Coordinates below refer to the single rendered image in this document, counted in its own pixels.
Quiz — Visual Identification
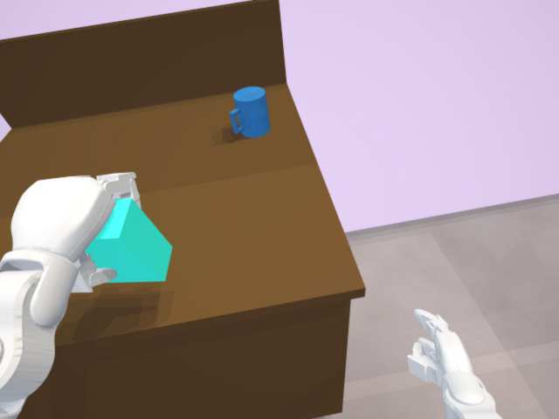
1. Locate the robot right forearm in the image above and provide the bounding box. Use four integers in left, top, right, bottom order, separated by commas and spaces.
441, 370, 502, 419

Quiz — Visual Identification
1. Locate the robot left forearm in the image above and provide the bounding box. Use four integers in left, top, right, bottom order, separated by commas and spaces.
0, 249, 79, 419

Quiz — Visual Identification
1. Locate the robot left hand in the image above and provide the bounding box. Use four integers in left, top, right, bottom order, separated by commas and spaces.
11, 172, 141, 292

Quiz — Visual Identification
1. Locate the robot right hand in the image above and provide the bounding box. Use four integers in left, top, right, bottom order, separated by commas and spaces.
407, 309, 473, 388

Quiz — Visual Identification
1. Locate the table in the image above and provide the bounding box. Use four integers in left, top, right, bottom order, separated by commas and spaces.
0, 0, 366, 419

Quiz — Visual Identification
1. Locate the sponge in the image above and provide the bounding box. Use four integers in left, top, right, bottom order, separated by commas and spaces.
85, 198, 172, 283

